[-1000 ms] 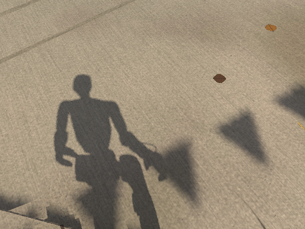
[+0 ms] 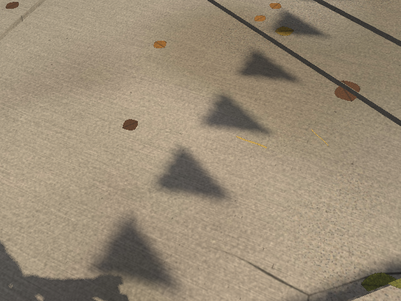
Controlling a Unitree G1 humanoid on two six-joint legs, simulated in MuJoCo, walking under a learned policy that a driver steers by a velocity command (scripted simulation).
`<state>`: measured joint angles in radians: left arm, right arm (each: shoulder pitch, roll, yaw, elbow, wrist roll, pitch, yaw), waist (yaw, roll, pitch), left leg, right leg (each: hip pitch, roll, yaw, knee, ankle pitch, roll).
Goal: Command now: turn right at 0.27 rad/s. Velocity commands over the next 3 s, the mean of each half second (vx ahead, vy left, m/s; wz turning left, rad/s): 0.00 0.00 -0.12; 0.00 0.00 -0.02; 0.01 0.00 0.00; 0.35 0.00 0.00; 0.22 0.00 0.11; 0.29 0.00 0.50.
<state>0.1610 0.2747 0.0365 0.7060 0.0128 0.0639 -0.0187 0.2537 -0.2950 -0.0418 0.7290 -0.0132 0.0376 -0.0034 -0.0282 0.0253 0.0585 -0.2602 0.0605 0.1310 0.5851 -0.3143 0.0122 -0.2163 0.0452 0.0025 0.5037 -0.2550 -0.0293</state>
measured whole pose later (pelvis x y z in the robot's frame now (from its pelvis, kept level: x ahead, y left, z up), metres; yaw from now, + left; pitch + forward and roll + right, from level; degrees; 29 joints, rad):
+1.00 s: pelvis +0.00 +0.02 +0.01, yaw -2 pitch -1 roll +0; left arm 0.24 0.20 -0.02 1.16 0.00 0.01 0.04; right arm 0.27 -0.19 0.02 1.05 -0.01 0.00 -0.03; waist 0.00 0.00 0.02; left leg -0.14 -0.03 0.01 0.38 -0.22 0.04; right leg -0.13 0.04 0.05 0.35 -0.20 -0.01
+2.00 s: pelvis +0.16 -0.04 +0.01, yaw -2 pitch +1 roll +0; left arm 0.48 0.14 0.02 1.10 0.01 -0.09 0.02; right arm 0.17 -0.22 -0.05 0.99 -0.03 -0.03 0.03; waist 0.02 0.03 0.00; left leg -0.53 0.05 0.02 0.87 -0.16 0.05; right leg 0.01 0.07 -0.06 0.22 -0.25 -0.09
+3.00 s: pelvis +0.50 -0.07 -0.11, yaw +19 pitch +2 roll +1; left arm 0.31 0.23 0.05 0.81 0.03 -0.06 0.03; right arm 0.27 -0.27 -0.10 0.78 -0.05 -0.02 0.04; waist 0.00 0.05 -0.04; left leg -0.65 -0.09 -0.09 1.08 -0.26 0.02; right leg -0.21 0.00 -0.03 0.39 -0.22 -0.03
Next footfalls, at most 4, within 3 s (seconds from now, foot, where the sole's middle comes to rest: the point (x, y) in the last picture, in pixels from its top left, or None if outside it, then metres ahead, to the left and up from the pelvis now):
0.36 left None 0.03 0.11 -0.77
1.74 right None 0.11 -0.10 -0.77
2.30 left None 0.50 0.04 -0.89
2.84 right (254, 285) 0.56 -0.15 -0.89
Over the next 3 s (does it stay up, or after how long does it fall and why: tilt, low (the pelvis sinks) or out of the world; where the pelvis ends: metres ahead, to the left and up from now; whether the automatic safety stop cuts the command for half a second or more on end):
stays up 0.50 -0.07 -0.11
